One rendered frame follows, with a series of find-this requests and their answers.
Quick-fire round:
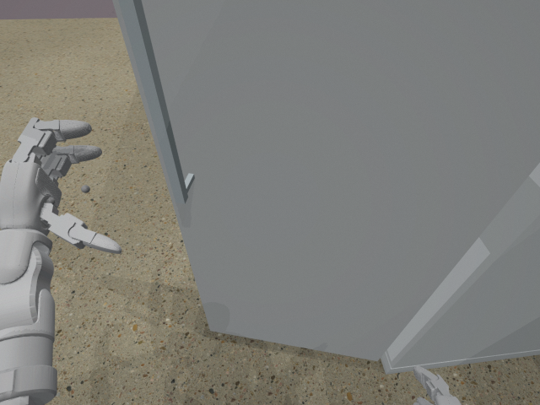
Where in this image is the left robot hand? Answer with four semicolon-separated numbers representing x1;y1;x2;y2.
0;117;122;254

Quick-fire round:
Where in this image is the right robot hand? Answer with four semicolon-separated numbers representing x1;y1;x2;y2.
413;365;462;405

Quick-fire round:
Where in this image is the handle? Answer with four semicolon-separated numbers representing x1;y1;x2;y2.
118;0;195;204

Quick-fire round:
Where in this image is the fridge door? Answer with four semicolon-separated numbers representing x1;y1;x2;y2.
112;0;540;361

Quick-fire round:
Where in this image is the robot left forearm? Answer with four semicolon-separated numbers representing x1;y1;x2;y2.
0;228;57;405

